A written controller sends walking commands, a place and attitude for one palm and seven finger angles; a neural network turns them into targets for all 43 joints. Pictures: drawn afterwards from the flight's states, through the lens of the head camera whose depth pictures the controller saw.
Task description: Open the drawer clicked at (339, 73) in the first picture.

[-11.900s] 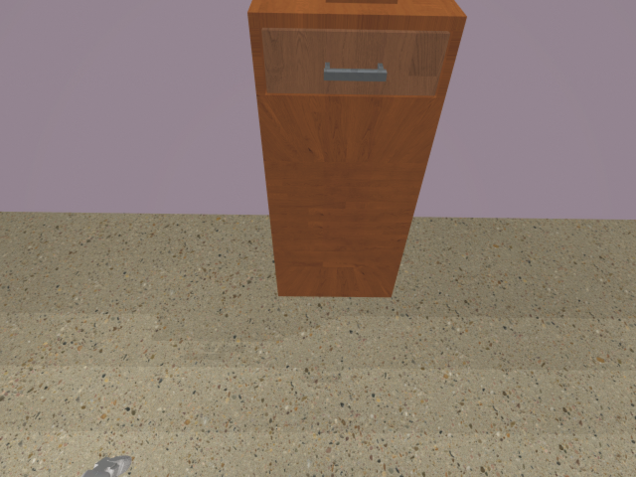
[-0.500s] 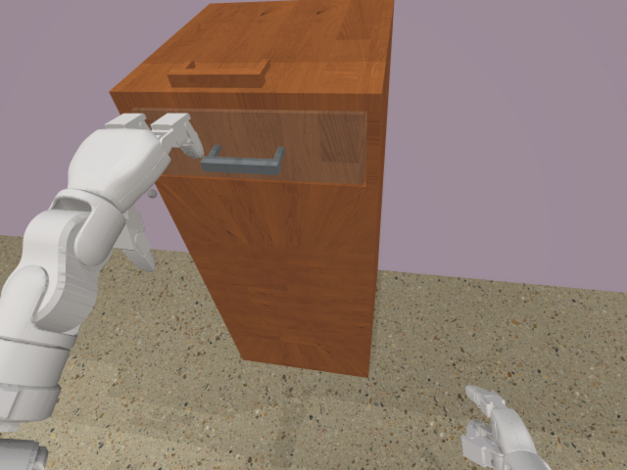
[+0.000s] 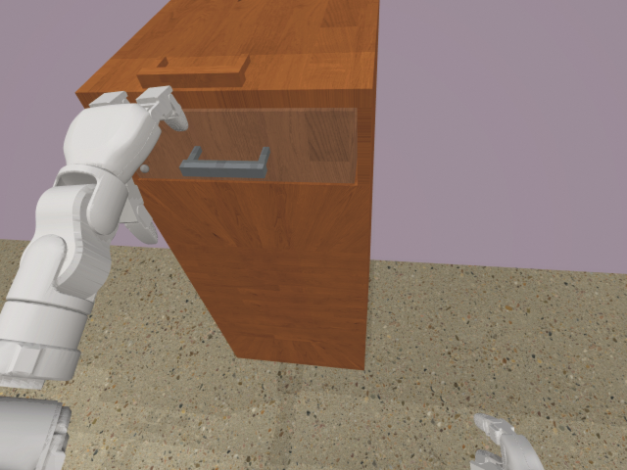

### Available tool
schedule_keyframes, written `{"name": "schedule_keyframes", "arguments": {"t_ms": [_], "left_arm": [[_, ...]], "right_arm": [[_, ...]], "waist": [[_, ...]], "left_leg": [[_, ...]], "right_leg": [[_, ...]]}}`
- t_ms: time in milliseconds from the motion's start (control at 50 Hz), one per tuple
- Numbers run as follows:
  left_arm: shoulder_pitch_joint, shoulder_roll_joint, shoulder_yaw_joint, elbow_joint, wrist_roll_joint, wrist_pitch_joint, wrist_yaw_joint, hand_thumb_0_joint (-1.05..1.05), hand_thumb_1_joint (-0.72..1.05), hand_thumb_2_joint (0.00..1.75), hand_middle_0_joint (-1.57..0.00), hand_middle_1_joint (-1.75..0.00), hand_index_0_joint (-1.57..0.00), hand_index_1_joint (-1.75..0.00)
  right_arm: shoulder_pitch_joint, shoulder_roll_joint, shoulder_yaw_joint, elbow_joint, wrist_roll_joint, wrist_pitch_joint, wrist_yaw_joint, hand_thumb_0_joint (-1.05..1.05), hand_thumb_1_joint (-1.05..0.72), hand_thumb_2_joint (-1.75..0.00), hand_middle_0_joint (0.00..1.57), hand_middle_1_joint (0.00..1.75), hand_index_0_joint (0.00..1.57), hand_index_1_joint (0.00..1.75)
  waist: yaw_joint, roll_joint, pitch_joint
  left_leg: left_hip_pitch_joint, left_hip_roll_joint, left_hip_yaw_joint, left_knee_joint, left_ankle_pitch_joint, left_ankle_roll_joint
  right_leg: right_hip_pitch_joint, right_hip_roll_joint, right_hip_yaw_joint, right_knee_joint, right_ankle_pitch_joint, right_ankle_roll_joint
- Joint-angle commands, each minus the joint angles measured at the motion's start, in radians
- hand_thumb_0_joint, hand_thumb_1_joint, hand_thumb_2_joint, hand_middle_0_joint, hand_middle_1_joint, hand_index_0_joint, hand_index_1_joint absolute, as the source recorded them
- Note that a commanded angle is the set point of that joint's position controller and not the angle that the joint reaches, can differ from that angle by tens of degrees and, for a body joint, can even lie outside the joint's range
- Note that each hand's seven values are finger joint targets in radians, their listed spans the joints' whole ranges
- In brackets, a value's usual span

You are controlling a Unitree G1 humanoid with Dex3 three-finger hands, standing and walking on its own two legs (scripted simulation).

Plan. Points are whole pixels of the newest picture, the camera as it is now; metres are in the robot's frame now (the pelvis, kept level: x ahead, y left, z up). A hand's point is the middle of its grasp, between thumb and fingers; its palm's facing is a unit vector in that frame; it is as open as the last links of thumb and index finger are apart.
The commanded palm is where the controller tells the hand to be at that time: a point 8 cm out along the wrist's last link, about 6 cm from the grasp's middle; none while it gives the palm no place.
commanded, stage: move the hooked fingers above the handle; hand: left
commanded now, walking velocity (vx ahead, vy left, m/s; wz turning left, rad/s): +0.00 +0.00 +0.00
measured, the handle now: (226, 160) +0.51 +0.20 +0.12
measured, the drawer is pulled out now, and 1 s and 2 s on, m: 0.00 0.00 0.00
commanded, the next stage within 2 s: none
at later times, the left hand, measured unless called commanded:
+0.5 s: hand (189, 172) +0.43 +0.21 +0.16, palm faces +0.03 -0.03 -1.00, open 13.8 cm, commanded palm +0.41 +0.21 +0.24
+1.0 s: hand (231, 147) +0.47 +0.16 +0.17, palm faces +0.05 -0.04 -1.00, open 13.7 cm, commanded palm +0.45 +0.21 +0.23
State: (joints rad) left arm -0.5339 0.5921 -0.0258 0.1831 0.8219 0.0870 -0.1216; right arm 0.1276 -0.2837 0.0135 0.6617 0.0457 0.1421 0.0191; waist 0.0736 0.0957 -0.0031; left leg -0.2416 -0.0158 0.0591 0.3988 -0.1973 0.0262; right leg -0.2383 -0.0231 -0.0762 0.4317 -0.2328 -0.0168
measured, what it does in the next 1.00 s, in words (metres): stands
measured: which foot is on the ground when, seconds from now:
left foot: down 0.00-1.00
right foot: down 0.00-1.00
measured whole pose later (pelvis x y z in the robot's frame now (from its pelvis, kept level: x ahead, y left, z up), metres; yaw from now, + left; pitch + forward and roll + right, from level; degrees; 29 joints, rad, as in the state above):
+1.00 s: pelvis +0.01 -0.02 +0.00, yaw -2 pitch +5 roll +1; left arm -0.83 0.52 -0.12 0.67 0.91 -0.02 -0.05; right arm 0.21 -0.28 0.01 0.69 0.06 0.19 -0.05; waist -0.01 0.07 -0.05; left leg -0.30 0.01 0.08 0.42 -0.22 0.01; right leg -0.31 0.00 -0.05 0.47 -0.26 -0.04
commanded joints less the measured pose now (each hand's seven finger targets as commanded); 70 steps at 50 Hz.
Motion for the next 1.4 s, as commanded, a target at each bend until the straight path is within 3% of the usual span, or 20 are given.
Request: {"name": "schedule_keyframes", "arguments": {"t_ms": [0, 100, 180, 200, 280, 340, 380, 400, 440, 480, 500, 580, 720, 820, 900, 1020, 1100, 1200, 1280, 1380], "left_arm": [[-0.370, 0.122, -0.032, -0.115, 0.048, 0.071, -0.033, 0.00, -0.50, 0.30, -0.30, -1.20, -0.30, -1.20], [-0.488, 0.140, -0.050, -0.275, 0.040, -0.010, -0.077, 0.00, -0.50, 0.30, -0.30, -1.20, -0.30, -1.20], [-0.506, 0.335, 0.174, -0.199, 0.019, -0.086, -0.011, 0.00, -0.50, 0.30, -0.30, -1.20, -0.30, -1.20], [-0.544, 0.285, 0.139, -0.173, 0.016, -0.091, 0.012, 0.00, -0.50, 0.30, -0.30, -1.20, -0.30, -1.20], [-0.521, 0.263, 0.165, 0.005, 0.024, -0.046, 0.097, 0.00, -0.50, 0.30, -0.30, -1.20, -0.30, -1.20], [-0.507, 0.207, 0.082, 0.060, 0.072, 0.026, 0.097, 0.00, -0.50, 0.30, -0.30, -1.20, -0.30, -1.20], [-0.506, 0.113, -0.023, 0.081, 0.084, 0.073, 0.057, 0.00, -0.50, 0.30, -0.30, -1.20, -0.30, -1.20], [-0.540, 0.180, 0.025, 0.062, 0.070, 0.073, 0.049, 0.00, -0.50, 0.30, -0.30, -1.20, -0.30, -1.20], [-0.608, 0.199, 0.017, 0.047, 0.058, 0.061, 0.033, 0.00, -0.50, 0.30, -0.30, -1.20, -0.30, -1.20], [-0.686, 0.154, -0.043, 0.028, 0.059, 0.025, 0.010, 0.00, -0.50, 0.30, -0.30, -1.20, -0.30, -1.20], [-0.719, 0.177, -0.030, 0.025, 0.068, 0.000, 0.007, 0.00, -0.50, 0.30, -0.30, -1.20, -0.30, -1.20], [-0.794, 0.107, -0.100, 0.049, 0.062, -0.083, 0.003, 0.00, -0.50, 0.30, -0.30, -1.20, -0.30, -1.20], [-0.731, 0.220, 0.054, 0.334, 0.062, -0.086, 0.076, 0.00, -0.50, 0.30, -0.30, -1.20, -0.30, -1.20], [-0.717, 0.288, 0.080, 0.409, 0.116, -0.044, 0.103, 0.00, -0.50, 0.30, -0.30, -1.20, -0.30, -1.20], [-0.705, 0.330, 0.102, 0.404, 0.111, -0.039, 0.104, 0.00, -0.50, 0.30, -0.30, -1.20, -0.30, -1.20], [-0.691, 0.358, 0.105, 0.439, 0.111, -0.052, 0.083, 0.00, -0.50, 0.30, -0.30, -1.20, -0.30, -1.20], [-0.728, 0.363, 0.103, 0.344, 0.110, -0.119, 0.042, 0.00, -0.50, 0.30, -0.30, -1.20, -0.30, -1.20], [-0.795, 0.146, -0.069, 0.122, 0.058, -0.209, 0.005, 0.00, -0.50, 0.30, -0.30, -1.20, -0.30, -1.20], [-0.776, 0.164, -0.031, 0.139, 0.017, -0.213, 0.021, 0.00, -0.50, 0.30, -0.30, -1.20, -0.30, -1.20], [-0.773, 0.307, 0.114, 0.288, 0.050, -0.149, 0.102, 0.00, -0.50, 0.30, -0.30, -1.20, -0.30, -1.20]], "right_arm": [[-0.133, -0.119, -0.032, -0.167, 0.010, -0.024, -0.004, 0.00, -0.90, -0.90, 0.20, 0.30, 0.20, 0.30], [-0.119, -0.100, -0.032, -0.184, -0.001, -0.039, -0.021, 0.00, -0.90, -0.90, 0.20, 0.30, 0.20, 0.30], [-0.071, -0.110, -0.027, -0.140, -0.014, -0.043, -0.036, 0.00, -0.90, -0.90, 0.20, 0.30, 0.20, 0.30], [-0.072, -0.095, -0.020, -0.135, -0.015, -0.045, -0.036, 0.00, -0.90, -0.90, 0.20, 0.30, 0.20, 0.30], [-0.061, -0.091, -0.022, -0.105, -0.010, -0.028, -0.023, 0.00, -0.90, -0.90, 0.20, 0.30, 0.20, 0.30], [-0.069, -0.101, -0.028, -0.110, -0.009, -0.012, -0.012, 0.00, -0.90, -0.90, 0.20, 0.30, 0.20, 0.30], [-0.073, -0.105, -0.032, -0.124, 0.002, 0.004, -0.008, 0.00, -0.90, -0.90, 0.20, 0.30, 0.20, 0.30], [-0.066, -0.114, -0.031, -0.118, 0.007, 0.008, -0.011, 0.00, -0.90, -0.90, 0.20, 0.30, 0.20, 0.30], [-0.071, -0.117, -0.030, -0.128, 0.009, 0.001, -0.028, 0.00, -0.90, -0.90, 0.20, 0.30, 0.20, 0.30], [-0.062, -0.114, -0.033, -0.131, 0.010, -0.009, -0.046, 0.00, -0.90, -0.90, 0.20, 0.30, 0.20, 0.30], [-0.046, -0.113, -0.036, -0.123, 0.011, -0.016, -0.052, 0.00, -0.90, -0.90, 0.20, 0.30, 0.20, 0.30], [0.011, -0.104, -0.048, -0.115, 0.007, -0.034, -0.067, 0.00, -0.90, -0.90, 0.20, 0.30, 0.20, 0.30], [0.052, -0.111, -0.042, -0.082, 0.000, -0.017, -0.062, 0.00, -0.90, -0.90, 0.20, 0.30, 0.20, 0.30], [0.036, -0.119, -0.038, -0.092, 0.003, 0.005, -0.066, 0.00, -0.90, -0.90, 0.20, 0.30, 0.20, 0.30], [0.022, -0.121, -0.037, -0.095, 0.007, 0.014, -0.075, 0.00, -0.90, -0.90, 0.20, 0.30, 0.20, 0.30], [0.021, -0.123, -0.036, -0.104, 0.014, 0.009, -0.095, 0.00, -0.90, -0.90, 0.20, 0.30, 0.20, 0.30], [0.037, -0.127, -0.053, -0.128, 0.011, -0.007, -0.102, 0.00, -0.90, -0.90, 0.20, 0.30, 0.20, 0.30], [0.058, -0.109, -0.080, -0.132, 0.013, -0.031, -0.093, 0.00, -0.90, -0.90, 0.20, 0.30, 0.20, 0.30], [0.076, -0.118, -0.079, -0.105, 0.014, -0.034, -0.086, 0.00, -0.90, -0.90, 0.20, 0.30, 0.20, 0.30], [0.063, -0.130, -0.062, -0.072, 0.005, -0.021, -0.068, 0.00, -0.90, -0.90, 0.20, 0.30, 0.20, 0.30]], "waist": [[-0.038, -0.110, -0.312], [-0.050, -0.068, -0.402], [-0.013, -0.069, -0.400], [-0.015, -0.052, -0.385], [0.001, -0.068, -0.334], [-0.005, -0.062, -0.376], [-0.035, -0.092, -0.373], [-0.037, -0.118, -0.366], [-0.049, -0.135, -0.385], [-0.079, -0.149, -0.390], [-0.085, -0.134, -0.397], [-0.111, -0.062, -0.399], [-0.055, -0.120, -0.354], [-0.039, -0.158, -0.364], [-0.037, -0.172, -0.369], [-0.052, -0.170, -0.322], [-0.071, -0.131, -0.399], [-0.127, -0.028, -0.394], [-0.119, -0.057, -0.360], [-0.059, -0.074, -0.362]], "left_leg": [[0.096, -0.003, -0.043, -0.025, 0.253, -0.001], [0.186, -0.015, -0.069, -0.005, 0.310, 0.015], [0.146, -0.014, -0.070, -0.004, 0.369, 0.004], [0.131, -0.015, -0.068, -0.003, 0.386, 0.000], [0.086, 0.000, -0.050, -0.007, 0.402, -0.018], [0.083, 0.005, -0.036, -0.004, 0.416, -0.017], [0.092, 0.005, -0.034, -0.001, 0.398, -0.013], [0.087, 0.008, -0.033, -0.008, 0.361, -0.008], [0.091, -0.008, -0.038, -0.009, 0.303, 0.006], [0.106, -0.014, -0.046, -0.002, 0.273, 0.018], [0.114, -0.015, -0.053, 0.003, 0.270, 0.021], [0.162, -0.017, -0.065, 0.022, 0.264, 0.021], [0.025, -0.013, -0.038, 0.017, 0.284, 0.009], [-0.051, -0.008, -0.012, 0.008, 0.265, 0.011], [-0.060, -0.007, -0.002, 0.000, 0.221, 0.018], [-0.073, -0.001, 0.000, -0.004, 0.138, 0.026], [-0.045, -0.006, -0.002, 0.018, 0.153, 0.037], [0.103, -0.011, -0.023, 0.050, 0.197, 0.042], [0.109, -0.017, -0.040, 0.047, 0.220, 0.032], [0.041, -0.012, -0.039, 0.024, 0.270, 0.012]], "right_leg": [[0.117, 0.006, 0.050, -0.039, 0.225, -0.015], [0.120, 0.011, 0.053, -0.022, 0.265, -0.017], [0.162, 0.020, 0.046, -0.017, 0.313, -0.023], [0.153, 0.017, 0.039, -0.010, 0.321, -0.025], [0.139, 0.023, 0.030, -0.007, 0.314, -0.029], [0.144, 0.016, 0.036, 0.007, 0.332, -0.027], [0.127, 0.015, 0.039, -0.002, 0.329, -0.024], [0.128, 0.015, 0.039, -0.013, 0.312, -0.020], [0.144, 0.012, 0.050, -0.017, 0.295, -0.016], [0.129, 0.008, 0.056, -0.025, 0.283, -0.011], [0.119, 0.010, 0.057, -0.022, 0.280, -0.012], [0.053, 0.013, 0.057, -0.021, 0.246, -0.018], [0.101, 0.014, 0.050, 0.007, 0.294, -0.020], [0.169, 0.003, 0.069, 0.014, 0.326, -0.010], [0.195, -0.006, 0.089, 0.000, 0.302, -0.001], [0.176, -0.012, 0.111, -0.023, 0.227, 0.006], [0.198, -0.021, 0.127, -0.005, 0.289, 0.010], [0.061, 0.001, 0.109, -0.016, 0.273, -0.004], [0.030, 0.013, 0.083, -0.023, 0.252, -0.011], [0.068, 0.022, 0.058, -0.001, 0.255, -0.023]]}}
